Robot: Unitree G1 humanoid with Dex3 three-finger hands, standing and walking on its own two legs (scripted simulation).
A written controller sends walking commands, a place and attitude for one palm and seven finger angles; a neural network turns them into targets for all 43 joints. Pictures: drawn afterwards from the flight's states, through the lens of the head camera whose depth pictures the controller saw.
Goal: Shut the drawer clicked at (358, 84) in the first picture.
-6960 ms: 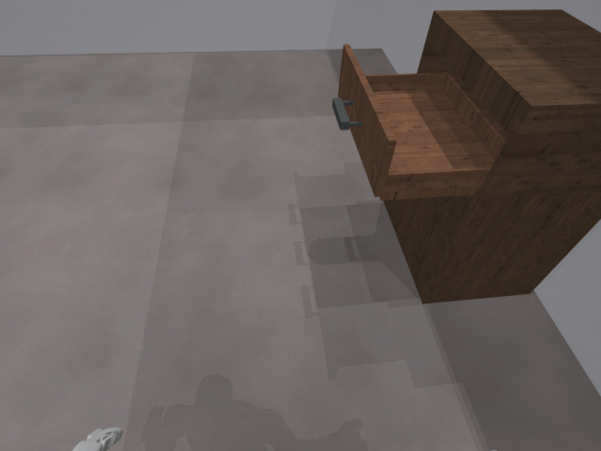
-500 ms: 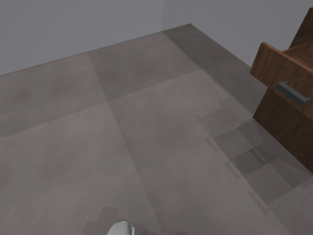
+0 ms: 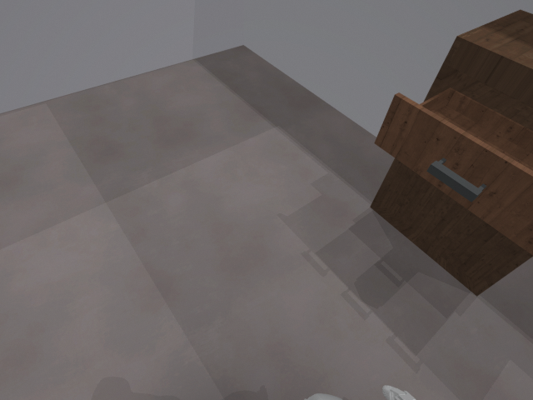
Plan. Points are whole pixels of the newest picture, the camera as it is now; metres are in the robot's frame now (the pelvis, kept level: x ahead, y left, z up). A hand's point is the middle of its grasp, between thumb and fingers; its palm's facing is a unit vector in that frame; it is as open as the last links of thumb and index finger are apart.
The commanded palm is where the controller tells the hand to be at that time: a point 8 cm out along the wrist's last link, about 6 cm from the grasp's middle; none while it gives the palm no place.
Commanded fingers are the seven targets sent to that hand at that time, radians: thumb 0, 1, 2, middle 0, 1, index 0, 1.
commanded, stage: walk to a spot facing it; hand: left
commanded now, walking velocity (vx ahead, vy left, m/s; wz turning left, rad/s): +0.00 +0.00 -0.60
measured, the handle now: (457, 177) +0.70 -0.43 -0.10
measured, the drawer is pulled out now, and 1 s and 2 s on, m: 0.29 0.29 0.29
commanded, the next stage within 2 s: turn to face it in 0.24 s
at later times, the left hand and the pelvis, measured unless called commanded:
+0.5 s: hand (231, 320) +0.27 +0.09 -0.14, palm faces -0.30 -0.92 -0.25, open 7.4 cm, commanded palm none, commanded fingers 0.00 0.90 0.90 -0.20 -0.30 -0.20 -0.30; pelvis +0.08 -0.04 +0.00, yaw -16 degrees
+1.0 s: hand (182, 333) +0.25 +0.18 -0.17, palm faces -0.45 -0.87 -0.22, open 7.4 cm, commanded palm none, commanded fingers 0.00 0.90 0.90 -0.20 -0.30 -0.20 -0.30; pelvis +0.10 +0.01 +0.01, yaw -33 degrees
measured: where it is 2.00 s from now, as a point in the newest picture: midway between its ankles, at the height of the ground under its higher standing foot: outside the picture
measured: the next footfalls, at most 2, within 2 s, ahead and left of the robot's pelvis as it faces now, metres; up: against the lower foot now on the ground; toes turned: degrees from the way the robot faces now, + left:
right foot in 0.32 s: +0.14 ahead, -0.15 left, +0.00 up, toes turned -19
left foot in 0.78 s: +0.19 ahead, +0.08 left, +0.00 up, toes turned -21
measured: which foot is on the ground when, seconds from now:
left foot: down 0.00-0.34, up 0.36-0.76, down 0.78-1.00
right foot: up 0.00-0.30, down 0.32-0.80, up 0.82-1.00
